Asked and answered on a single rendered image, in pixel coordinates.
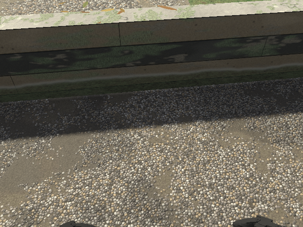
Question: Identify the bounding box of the right robot hand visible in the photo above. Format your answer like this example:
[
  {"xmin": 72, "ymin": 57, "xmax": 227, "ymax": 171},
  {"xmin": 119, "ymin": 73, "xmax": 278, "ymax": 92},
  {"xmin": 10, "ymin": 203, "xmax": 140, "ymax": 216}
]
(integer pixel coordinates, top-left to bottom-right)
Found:
[{"xmin": 232, "ymin": 215, "xmax": 286, "ymax": 227}]

